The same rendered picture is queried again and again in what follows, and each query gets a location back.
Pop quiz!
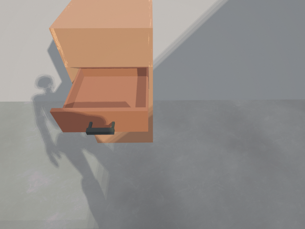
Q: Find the drawer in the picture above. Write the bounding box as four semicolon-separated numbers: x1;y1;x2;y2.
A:
50;67;149;132

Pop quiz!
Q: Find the handle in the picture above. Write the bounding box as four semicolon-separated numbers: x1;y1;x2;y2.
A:
86;122;115;135

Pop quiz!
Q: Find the cabinet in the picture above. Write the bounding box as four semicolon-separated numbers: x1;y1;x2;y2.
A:
49;0;153;143

